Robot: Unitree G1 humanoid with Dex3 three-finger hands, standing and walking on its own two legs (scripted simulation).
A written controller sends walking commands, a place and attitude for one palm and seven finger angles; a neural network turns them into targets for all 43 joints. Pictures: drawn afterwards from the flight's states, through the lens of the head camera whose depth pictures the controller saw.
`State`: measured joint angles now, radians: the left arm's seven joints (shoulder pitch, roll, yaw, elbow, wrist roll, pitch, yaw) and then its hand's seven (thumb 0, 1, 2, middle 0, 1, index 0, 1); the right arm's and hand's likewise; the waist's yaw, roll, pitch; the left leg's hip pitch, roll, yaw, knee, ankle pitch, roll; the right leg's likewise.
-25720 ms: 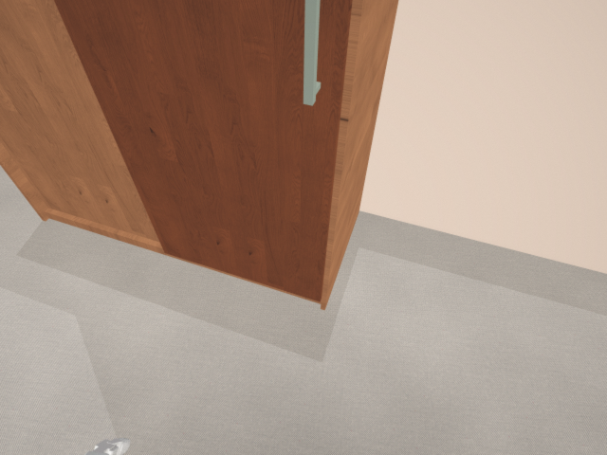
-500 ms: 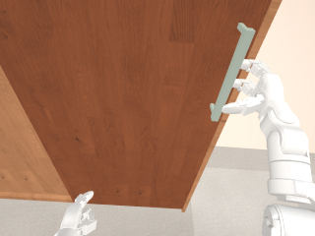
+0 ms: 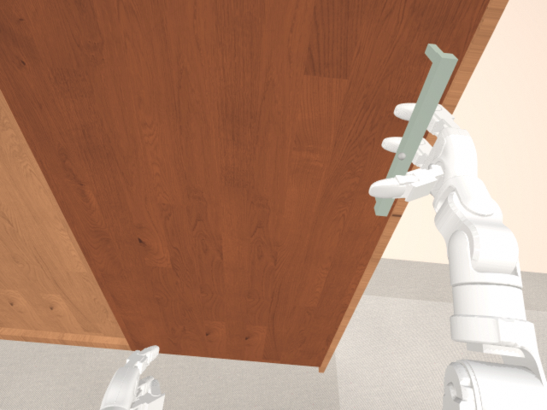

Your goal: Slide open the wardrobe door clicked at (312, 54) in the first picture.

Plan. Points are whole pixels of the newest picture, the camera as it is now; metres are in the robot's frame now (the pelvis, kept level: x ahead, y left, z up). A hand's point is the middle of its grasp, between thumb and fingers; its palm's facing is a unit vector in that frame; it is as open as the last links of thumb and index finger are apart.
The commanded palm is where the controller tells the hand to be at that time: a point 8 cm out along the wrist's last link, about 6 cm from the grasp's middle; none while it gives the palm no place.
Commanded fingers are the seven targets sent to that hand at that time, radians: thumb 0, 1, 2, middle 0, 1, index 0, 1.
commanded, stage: slide the fingers in behind the handle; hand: right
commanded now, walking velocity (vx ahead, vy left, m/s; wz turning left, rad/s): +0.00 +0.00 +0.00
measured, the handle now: (404, 140) +0.45 -0.15 +0.23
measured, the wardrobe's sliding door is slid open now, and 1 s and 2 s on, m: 0.00 0.00 0.00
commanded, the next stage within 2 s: grip the handle and tug to test in 0.82 s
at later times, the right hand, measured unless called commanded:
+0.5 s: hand (401, 158) +0.38 -0.13 +0.24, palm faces +0.04 +1.00 -0.01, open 14.2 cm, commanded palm +0.35 -0.18 +0.24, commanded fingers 0.00 0.50 -0.30 0.30 1.20 0.30 1.20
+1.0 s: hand (403, 157) +0.39 -0.14 +0.23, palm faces +0.03 +1.00 +0.00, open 13.9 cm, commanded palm +0.36 -0.18 +0.24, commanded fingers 0.00 0.27 -0.40 0.32 1.23 0.32 1.23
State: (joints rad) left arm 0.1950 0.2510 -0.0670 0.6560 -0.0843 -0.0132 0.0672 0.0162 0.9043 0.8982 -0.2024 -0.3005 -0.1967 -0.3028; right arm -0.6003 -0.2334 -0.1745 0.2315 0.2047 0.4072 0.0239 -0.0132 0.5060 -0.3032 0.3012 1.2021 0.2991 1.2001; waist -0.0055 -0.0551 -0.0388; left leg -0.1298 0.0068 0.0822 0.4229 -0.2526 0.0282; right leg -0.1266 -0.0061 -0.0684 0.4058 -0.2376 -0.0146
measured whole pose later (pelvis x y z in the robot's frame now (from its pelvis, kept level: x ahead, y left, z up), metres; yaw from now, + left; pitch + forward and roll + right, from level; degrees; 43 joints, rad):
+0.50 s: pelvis +0.00 +0.01 +0.00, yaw +0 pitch -3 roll +0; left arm 0.17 0.24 -0.07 0.65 -0.08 -0.01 0.06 0.02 0.90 0.90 -0.20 -0.30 -0.20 -0.30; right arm -0.60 -0.23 -0.17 0.25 0.21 0.41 0.01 -0.01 0.51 -0.30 0.30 1.20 0.25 1.19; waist -0.01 -0.05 -0.04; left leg -0.12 0.00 0.09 0.42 -0.25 0.03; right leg -0.12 -0.01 -0.06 0.40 -0.23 -0.01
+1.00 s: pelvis +0.00 +0.00 +0.00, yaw +0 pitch -2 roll +0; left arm 0.18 0.24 -0.07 0.65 -0.08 0.00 0.07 0.02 0.90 0.90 -0.20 -0.30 -0.20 -0.30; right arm -0.61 -0.23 -0.17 0.25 0.21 0.41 0.01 -0.01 0.49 -0.31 0.30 1.20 0.30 1.20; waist -0.01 -0.05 -0.04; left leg -0.12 0.01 0.08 0.41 -0.24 0.03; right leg -0.13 -0.01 -0.07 0.40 -0.23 -0.02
